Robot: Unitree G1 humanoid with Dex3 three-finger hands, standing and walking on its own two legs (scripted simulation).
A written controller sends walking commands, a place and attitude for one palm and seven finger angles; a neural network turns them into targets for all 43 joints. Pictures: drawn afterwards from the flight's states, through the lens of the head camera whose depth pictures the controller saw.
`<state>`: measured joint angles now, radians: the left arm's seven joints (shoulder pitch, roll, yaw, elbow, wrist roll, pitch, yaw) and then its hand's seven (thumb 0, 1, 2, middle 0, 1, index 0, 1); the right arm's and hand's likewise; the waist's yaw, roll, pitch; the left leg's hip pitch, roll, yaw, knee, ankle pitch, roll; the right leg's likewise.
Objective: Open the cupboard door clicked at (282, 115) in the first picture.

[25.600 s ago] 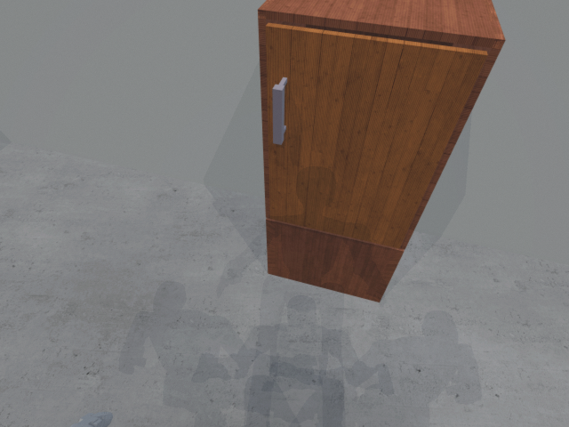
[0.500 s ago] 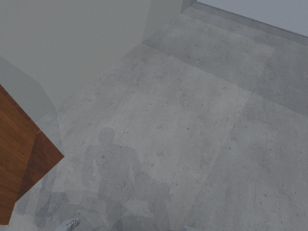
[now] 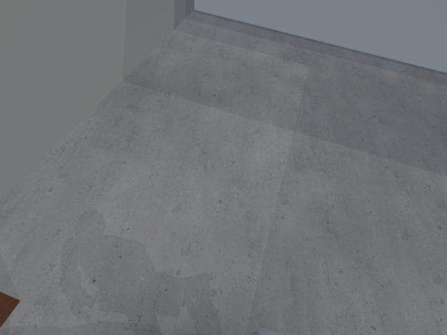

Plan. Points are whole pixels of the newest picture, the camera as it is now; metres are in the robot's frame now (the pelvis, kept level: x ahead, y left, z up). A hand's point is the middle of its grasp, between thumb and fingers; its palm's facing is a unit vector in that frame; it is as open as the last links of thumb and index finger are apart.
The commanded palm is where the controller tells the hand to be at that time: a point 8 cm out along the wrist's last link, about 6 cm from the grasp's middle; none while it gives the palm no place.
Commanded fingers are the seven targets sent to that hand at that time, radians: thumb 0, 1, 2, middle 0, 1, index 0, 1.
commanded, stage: walk to a spot facing it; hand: left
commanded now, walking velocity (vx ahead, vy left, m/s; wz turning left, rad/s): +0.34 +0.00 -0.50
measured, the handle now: out of the picture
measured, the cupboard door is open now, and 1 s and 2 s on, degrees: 41 41 41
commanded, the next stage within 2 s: turn to face it in 0.96 s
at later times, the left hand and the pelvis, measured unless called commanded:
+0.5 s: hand (203, 234) +0.36 +0.06 -0.16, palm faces -0.28 -0.94 -0.19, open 7.4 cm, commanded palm none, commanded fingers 0.00 0.90 0.90 -0.20 -0.30 -0.20 -0.30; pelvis +0.19 -0.08 +0.00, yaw -13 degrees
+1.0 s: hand (208, 191) +0.49 +0.06 -0.17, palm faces -0.26 -0.96 -0.14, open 7.4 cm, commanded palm none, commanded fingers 0.00 0.90 0.90 -0.20 -0.30 -0.20 -0.30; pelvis +0.43 -0.10 +0.01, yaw -20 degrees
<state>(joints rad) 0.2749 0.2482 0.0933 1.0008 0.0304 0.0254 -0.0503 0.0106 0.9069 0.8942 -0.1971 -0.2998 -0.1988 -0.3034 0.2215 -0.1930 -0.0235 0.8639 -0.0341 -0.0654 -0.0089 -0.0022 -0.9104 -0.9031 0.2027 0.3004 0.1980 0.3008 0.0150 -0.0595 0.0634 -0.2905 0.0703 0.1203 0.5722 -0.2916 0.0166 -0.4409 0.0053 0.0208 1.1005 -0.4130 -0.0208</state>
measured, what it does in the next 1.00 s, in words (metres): walks ahead, turning right: right foot, then left foot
